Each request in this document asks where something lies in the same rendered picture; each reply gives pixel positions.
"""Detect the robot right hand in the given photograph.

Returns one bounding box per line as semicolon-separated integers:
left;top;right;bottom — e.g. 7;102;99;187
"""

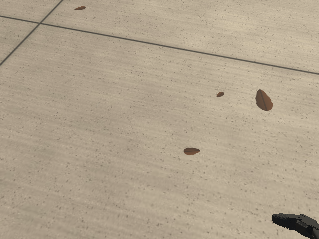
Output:
271;213;319;239

